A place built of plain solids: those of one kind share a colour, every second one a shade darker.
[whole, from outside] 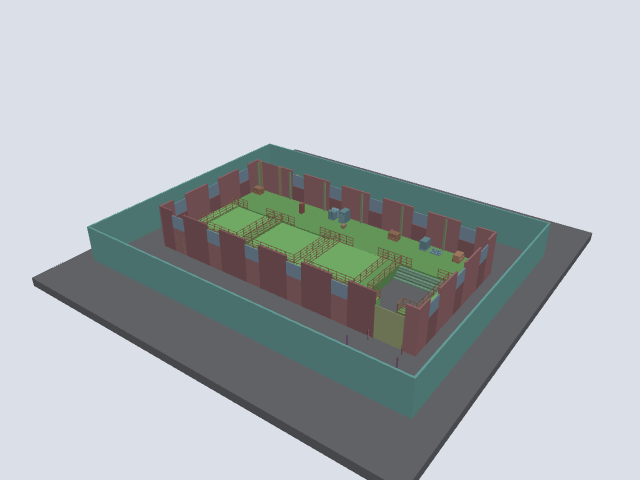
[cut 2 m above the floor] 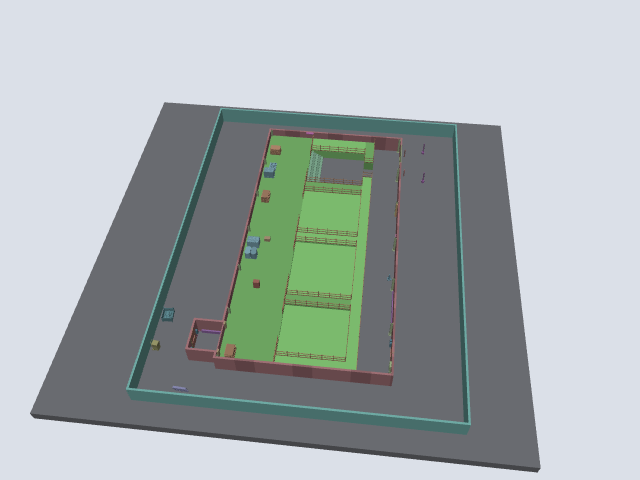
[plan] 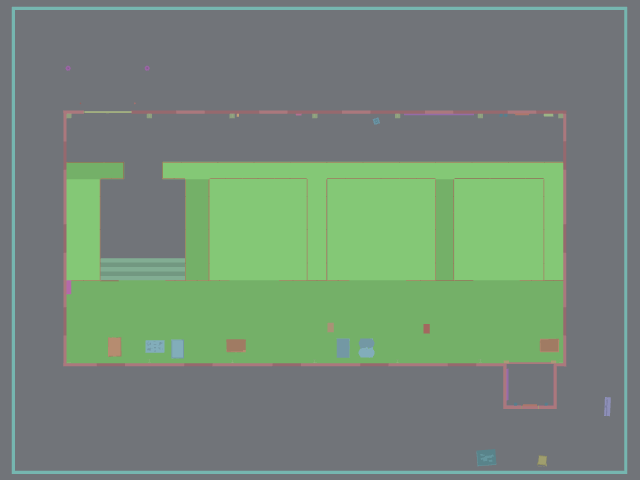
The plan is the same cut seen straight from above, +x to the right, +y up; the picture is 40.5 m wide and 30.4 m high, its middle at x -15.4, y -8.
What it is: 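A works' hall with a row of bays behind a railed edge, a stair in one of them; one tall room; a strip of floor behind the doors, a deck 1.09 m over it that fills the rest, and 3 sunk grounds in the deck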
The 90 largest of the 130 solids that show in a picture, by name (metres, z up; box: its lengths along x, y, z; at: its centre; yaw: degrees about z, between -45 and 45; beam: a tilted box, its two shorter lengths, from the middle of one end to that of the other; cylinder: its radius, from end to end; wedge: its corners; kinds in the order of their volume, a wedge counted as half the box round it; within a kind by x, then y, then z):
{
 "raised_floor_bank_1": {"box": [2.15, 6.4, 1.14], "at": [-30.38, -7.35, 0.52]},
 "raised_floor_bank_2": {"box": [3.65, 1.1, 1.14], "at": [-29.62, -3.6, 0.52]},
 "raised_floor_bank_3": {"box": [1.55, 6.4, 1.14], "at": [-23.18, -7.35, 0.52]},
 "raised_floor_bank_4": {"box": [6.15, 6.4, 1.14], "at": [-19.32, -7.35, 0.52]},
 "raised_floor_bank_5": {"box": [31.45, 5.25, 1.14], "at": [-15.72, -13.18, 0.52]},
 "raised_floor_bank_6": {"box": [1.3, 6.4, 1.14], "at": [-15.6, -7.35, 0.52]},
 "raised_floor_bank_7": {"box": [25.4, 1.1, 1.14], "at": [-12.7, -3.6, 0.52]},
 "raised_floor_bank_8": {"box": [6.85, 6.4, 0.97], "at": [-11.53, -7.35, 0.44]},
 "raised_floor_bank_9": {"box": [1.2, 6.4, 1.14], "at": [-7.5, -7.35, 0.52]},
 "raised_floor_bank_10": {"box": [5.65, 6.4, 0.98], "at": [-4.08, -7.35, 0.44]},
 "raised_floor_bank_11": {"box": [1.25, 6.4, 1.14], "at": [-0.62, -7.35, 0.52]},
 "yard_bound_1": {"box": [0.2, 29.59, 4.14], "at": [-34.82, -8.02, 2.02]},
 "yard_bound_2": {"box": [38.98, 0.2, 4.14], "at": [-15.43, -22.72, 2.02]},
 "yard_bound_3": {"box": [38.98, 0.2, 4.14], "at": [-15.43, 6.67, 2.02]},
 "yard_bound_4": {"box": [0.2, 29.59, 4.14], "at": [3.96, -8.02, 2.02]},
 "wall_1": {"box": [0.2, 1.96, 5.05], "at": [-31.55, -15.03, 2.48]},
 "wall_2": {"box": [0.2, 1.81, 3.0], "at": [-31.55, -13.15, 1.45]},
 "wall_3": {"box": [0.2, 3.46, 5.05], "at": [-31.55, -10.53, 2.48]},
 "wall_4": {"box": [0.2, 1.81, 3.0], "at": [-31.55, -7.9, 1.45]},
 "wall_5": {"box": [0.2, 3.46, 5.05], "at": [-31.55, -5.28, 2.48]},
 "wall_6": {"box": [0.2, 1.81, 3.0], "at": [-31.55, -2.65, 1.45]},
 "wall_7": {"box": [0.2, 1.96, 5.05], "at": [-31.55, -0.78, 2.48]},
 "wall_8": {"box": [1.31, 0.2, 5.05], "at": [-31.0, 0.1, 2.48]},
 "wall_9": {"box": [2.11, 0.2, 5.05], "at": [-30.6, -15.9, 2.48]},
 "wall_10": {"box": [1.81, 0.2, 3.0], "at": [-28.65, -15.9, 1.45]},
 "wall_11": {"box": [2.86, 0.2, 5.05], "at": [-25.93, 0.1, 2.48]},
 "wall_12": {"box": [3.76, 0.2, 5.05], "at": [-25.88, -15.9, 2.48]},
 "wall_13": {"box": [1.81, 0.2, 3.0], "at": [-23.6, 0.1, 1.45]},
 "wall_14": {"box": [1.81, 0.2, 3.0], "at": [-23.1, -15.9, 1.45]},
 "wall_15": {"box": [3.46, 0.2, 5.05], "at": [-20.98, 0.1, 2.48]},
 "wall_16": {"box": [3.81, 0.2, 5.05], "at": [-20.3, -15.9, 2.48]},
 "wall_17": {"box": [1.81, 0.2, 3.0], "at": [-18.35, 0.1, 1.45]},
 "wall_18": {"box": [1.81, 0.2, 3.0], "at": [-17.5, -15.9, 1.45]},
 "wall_19": {"box": [3.46, 0.2, 5.05], "at": [-15.72, 0.1, 2.48]},
 "wall_20": {"box": [3.76, 0.2, 5.05], "at": [-14.72, -15.9, 2.48]},
 "wall_21": {"box": [1.81, 0.2, 3.0], "at": [-13.1, 0.1, 1.45]},
 "wall_22": {"box": [1.81, 0.2, 3.0], "at": [-11.95, -15.9, 1.45]},
 "wall_23": {"box": [3.46, 0.2, 5.05], "at": [-10.47, 0.1, 2.48]},
 "wall_24": {"box": [3.76, 0.2, 5.05], "at": [-9.18, -15.9, 2.48]},
 "wall_25": {"box": [1.81, 0.2, 3.0], "at": [-7.85, 0.1, 1.45]},
 "wall_26": {"box": [1.81, 0.2, 3.0], "at": [-6.4, -15.9, 1.45]},
 "wall_27": {"box": [3.46, 0.2, 5.05], "at": [-5.22, 0.1, 2.48]},
 "wall_28": {"box": [1.91, 0.2, 5.05], "at": [-4.55, -15.9, 2.48]},
 "wall_29": {"box": [0.2, 2.9, 2.55], "at": [-3.7, -17.25, 1.23]},
 "wall_30": {"box": [1.81, 0.2, 3.0], "at": [-2.6, 0.1, 1.45]},
 "wall_31": {"box": [3.4, 0.2, 2.55], "at": [-2.1, -18.6, 1.23]},
 "wall_32": {"box": [3.0, 0.06, 2.55], "at": [-2.1, -15.83, 1.23]},
 "wall_33": {"box": [3.12, 0.06, 5.05], "at": [-2.1, -15.77, 2.48]},
 "wall_34": {"box": [1.91, 0.2, 5.05], "at": [-0.75, 0.1, 2.48]},
 "wall_35": {"box": [0.2, 2.9, 2.55], "at": [-0.5, -17.25, 1.23]},
 "wall_36": {"box": [0.8, 0.2, 5.05], "at": [-0.2, -15.9, 2.48]},
 "wall_37": {"box": [0.2, 1.96, 5.05], "at": [0.1, -15.03, 2.48]},
 "wall_38": {"box": [0.2, 1.81, 3.0], "at": [0.1, -13.15, 1.45]},
 "wall_39": {"box": [0.2, 3.46, 5.05], "at": [0.1, -10.53, 2.48]},
 "wall_40": {"box": [0.2, 1.81, 3.0], "at": [0.1, -7.9, 1.45]},
 "wall_41": {"box": [0.2, 3.46, 5.05], "at": [0.1, -5.28, 2.48]},
 "wall_42": {"box": [0.2, 1.81, 3.0], "at": [0.1, -2.65, 1.45]},
 "wall_43": {"box": [0.2, 1.96, 5.05], "at": [0.1, -0.78, 2.48]},
 "door_landing_1": {"box": [5.37, 0.58, 0.96], "at": [-26.62, -10.56, 0.43]},
 "door_landing_2": {"box": [5.37, 0.84, 0.78], "at": [-26.62, -10.41, 0.34]},
 "door_landing_3": {"box": [5.37, 0.84, 0.6], "at": [-26.62, -10.13, 0.25]},
 "door_landing_4": {"box": [5.37, 0.84, 0.41], "at": [-26.62, -9.85, 0.16]},
 "door_landing_5": {"box": [5.37, 0.84, 0.23], "at": [-26.62, -9.57, 0.07]},
 "window_pane_1": {"box": [0.1, 1.8, 1.51], "at": [-31.6, -13.15, 3.69]},
 "window_pane_2": {"box": [0.1, 1.8, 1.51], "at": [-31.6, -7.9, 3.69]},
 "window_pane_3": {"box": [0.1, 1.8, 1.51], "at": [-31.6, -2.65, 3.69]},
 "window_pane_4": {"box": [1.8, 0.1, 1.51], "at": [-28.65, -15.95, 3.69]},
 "window_pane_5": {"box": [1.8, 0.1, 1.51], "at": [-23.6, 0.15, 3.69]},
 "window_pane_6": {"box": [1.8, 0.1, 1.51], "at": [-23.1, -15.95, 3.69]},
 "window_pane_7": {"box": [1.8, 0.1, 1.51], "at": [-18.35, 0.15, 3.69]},
 "window_pane_8": {"box": [1.8, 0.1, 1.51], "at": [-17.5, -15.95, 3.69]},
 "window_pane_9": {"box": [1.8, 0.1, 1.51], "at": [-13.1, 0.15, 3.69]},
 "window_pane_10": {"box": [1.8, 0.1, 1.51], "at": [-11.95, -15.95, 3.69]},
 "window_pane_11": {"box": [1.8, 0.1, 1.51], "at": [-7.85, 0.15, 3.69]},
 "window_pane_12": {"box": [1.8, 0.1, 1.51], "at": [-6.4, -15.95, 3.69]},
 "window_pane_13": {"box": [1.8, 0.1, 1.51], "at": [-2.6, 0.15, 3.69]},
 "window_pane_14": {"box": [0.1, 1.8, 1.51], "at": [0.15, -13.15, 3.69]},
 "window_pane_15": {"box": [0.1, 1.8, 1.51], "at": [0.15, -7.9, 3.69]},
 "window_pane_16": {"box": [0.1, 1.8, 1.51], "at": [0.15, -2.65, 3.69]},
 "pallet_load_1": {"box": [0.68, 1.08, 1.12], "at": [-24.42, -14.91, 1.6]},
 "pallet_load_2": {"box": [0.76, 1.13, 0.96], "at": [-24.42, -14.91, 1.71]},
 "pallet_load_3": {"box": [0.78, 1.21, 1.48], "at": [-13.93, -14.86, 1.78]},
 "pallet_stack_1": {"box": [0.75, 1.12, 0.86], "at": [-28.4, -14.77, 1.47]},
 "pallet_stack_2": {"box": [1.13, 0.73, 0.86], "at": [-20.72, -14.69, 1.47]},
 "pallet_stack_3": {"box": [1.13, 0.75, 0.86], "at": [-0.87, -14.68, 1.47]},
 "roller_shutter_1": {"box": [2.86, 0.06, 3.65], "at": [-28.85, 0.12, 1.77]},
 "pier_1": {"box": [0.34, 0.17, 5.05], "at": [-3.6, -15.71, 2.48]},
 "pier_2": {"box": [0.34, 0.17, 5.05], "at": [-0.6, -15.71, 2.48]},
 "tote_stack_1": {"box": [0.4, 0.6, 1.28], "at": [-8.65, -13.62, 1.73]},
 "beyond_wheeled_bin_1": {"box": [0.48, 0.51, 1.08], "at": [-1.31, -21.95, 0.48], "yaw": -6.2}
}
